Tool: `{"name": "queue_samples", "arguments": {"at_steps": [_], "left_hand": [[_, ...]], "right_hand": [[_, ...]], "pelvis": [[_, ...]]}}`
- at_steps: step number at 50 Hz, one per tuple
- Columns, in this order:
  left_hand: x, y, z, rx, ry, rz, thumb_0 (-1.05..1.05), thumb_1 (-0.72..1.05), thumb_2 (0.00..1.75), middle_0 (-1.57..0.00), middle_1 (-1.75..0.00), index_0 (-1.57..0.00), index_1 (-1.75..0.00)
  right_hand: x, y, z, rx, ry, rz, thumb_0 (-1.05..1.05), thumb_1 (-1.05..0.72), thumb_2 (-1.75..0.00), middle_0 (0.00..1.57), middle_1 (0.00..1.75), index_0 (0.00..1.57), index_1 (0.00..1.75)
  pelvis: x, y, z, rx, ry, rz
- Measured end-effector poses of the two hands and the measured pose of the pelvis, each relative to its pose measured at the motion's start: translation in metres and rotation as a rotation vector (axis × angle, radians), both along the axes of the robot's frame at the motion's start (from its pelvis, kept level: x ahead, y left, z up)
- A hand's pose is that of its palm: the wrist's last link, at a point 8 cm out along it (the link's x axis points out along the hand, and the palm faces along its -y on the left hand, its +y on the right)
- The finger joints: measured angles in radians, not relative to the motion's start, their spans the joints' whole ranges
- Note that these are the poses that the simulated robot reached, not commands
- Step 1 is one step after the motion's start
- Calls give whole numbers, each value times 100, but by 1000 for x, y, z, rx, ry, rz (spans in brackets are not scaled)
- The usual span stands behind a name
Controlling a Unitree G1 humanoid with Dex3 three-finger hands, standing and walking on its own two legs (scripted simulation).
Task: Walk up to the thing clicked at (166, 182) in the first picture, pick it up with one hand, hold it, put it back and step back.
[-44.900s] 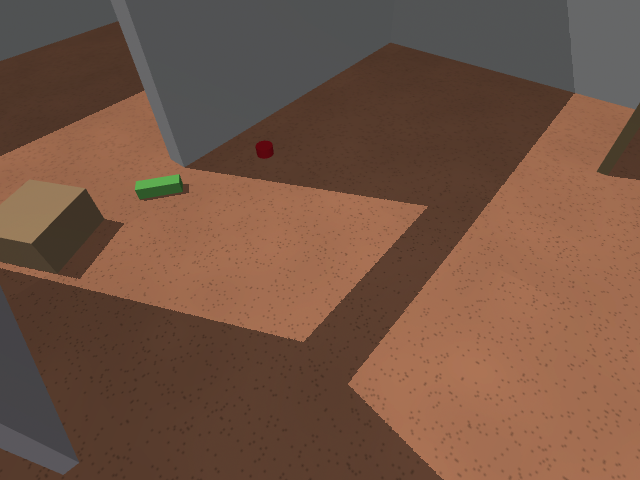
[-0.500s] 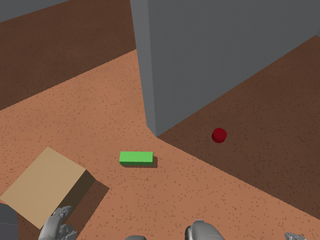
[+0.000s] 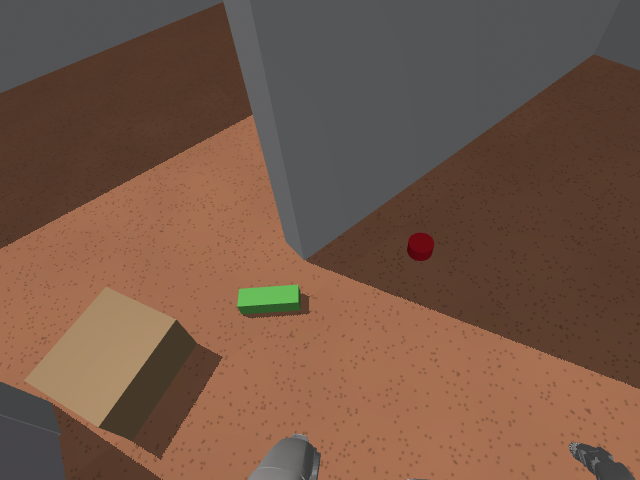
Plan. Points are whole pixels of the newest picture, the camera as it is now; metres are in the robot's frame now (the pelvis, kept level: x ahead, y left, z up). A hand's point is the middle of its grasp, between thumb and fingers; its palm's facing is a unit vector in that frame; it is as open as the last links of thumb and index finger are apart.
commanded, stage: step back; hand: left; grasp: from above
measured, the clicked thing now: (269, 299) +0.73 +0.30 -0.73
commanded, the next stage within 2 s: stand in 1.90 s
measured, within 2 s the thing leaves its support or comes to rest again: neither
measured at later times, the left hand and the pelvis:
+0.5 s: hand out of the picture -0.07 +0.25 -0.14, palm faces +0.08 -0.93 -0.37, open 7.4 cm; pelvis -0.16 -0.02 +0.01, yaw +4 degrees
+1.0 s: hand out of the picture -0.27 +0.25 -0.14, palm faces +0.15 -0.88 -0.45, open 7.4 cm; pelvis -0.33 -0.05 +0.00, yaw +7 degrees
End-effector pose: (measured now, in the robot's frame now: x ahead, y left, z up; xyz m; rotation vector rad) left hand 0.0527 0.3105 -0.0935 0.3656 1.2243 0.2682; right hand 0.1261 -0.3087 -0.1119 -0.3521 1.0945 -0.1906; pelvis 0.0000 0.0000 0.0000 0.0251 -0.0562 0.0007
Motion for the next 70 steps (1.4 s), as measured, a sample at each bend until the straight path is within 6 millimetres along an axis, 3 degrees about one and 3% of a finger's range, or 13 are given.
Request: {"name": "queue_samples", "arguments": {"at_steps": [7,14,19,24,31,37,42,47,52,55,59,64,70], "left_hand": [[-11,-4,16,34,-78,-7,1,90,90,-21,-30,-20,-30],[-33,3,-6,10,-192,5,1,90,90,-20,-30,-20,-30],[-76,-9,-11,-44,-142,33,1,90,90,-20,-29,-20,-30],[-127,-17,-10,-52,-104,45,1,90,90,-20,-30,-20,-30],[-205,-37,-18,8,-24,27,1,90,90,-20,-29,-20,-30],[-272,-55,2,24,14,48,1,90,90,-20,-30,-20,-30],[-297,-48,14,63,-21,56,1,90,90,-21,-30,-20,-30],[-320,-29,8,73,-109,89,1,90,90,-21,-30,-20,-30],[-357,-23,-2,31,-71,127,1,90,90,-20,-30,-20,-30],[-373,-25,-3,-6,-40,141,1,90,90,-20,-29,-20,-30],[-387,-33,-7,-27,-2,132,1,90,90,-20,-29,-20,-30],[-390,-52,-10,-25,13,125,1,90,90,-20,-29,-20,-30],[-389,-61,-1,-30,-20,148,1,90,90,-20,-30,-20,-30]], "right_hand": [[-75,-10,-4,-10,116,10,0,-90,-90,20,30,20,30],[-132,-1,-9,-44,182,60,0,-90,-90,20,30,20,30],[-158,2,10,-42,134,73,0,-90,-90,21,30,20,30],[-164,-9,25,-58,54,86,0,-90,-90,21,30,20,30],[-179,-42,9,-36,-55,92,0,-90,-90,21,30,20,30],[-233,-51,4,14,-1,50,0,-90,-90,20,30,20,30],[-291,-57,-6,6,89,62,0,-90,-90,20,30,20,30],[-341,-50,-17,-15,191,105,0,-90,-90,20,30,20,30],[-375,-34,-3,3,174,87,0,-90,-90,20,30,20,30],[-383,-31,7,2,158,84,0,-90,-90,21,30,20,30],[-375,-34,12,7,109,83,0,-90,-90,21,30,20,30],[-356,-49,3,12,72,75,0,-90,-90,21,30,20,30],[-334,-46,5,12,81,113,0,-90,-90,20,30,20,30]], "pelvis": [[-38,-7,7,6,42,49],[-94,-7,-8,15,8,111],[-123,-10,2,-29,-6,108],[-154,-22,8,-45,16,74],[-214,-48,-9,-57,-3,26],[-251,-60,3,1,5,31],[-283,-59,4,0,30,78],[-313,-53,-6,-28,20,150],[-329,-45,0,-2,-7,136],[-331,-46,8,-27,-4,146],[-334,-51,9,-18,3,120],[-331,-60,3,-55,-11,112],[-323,-58,9,-31,0,123]]}}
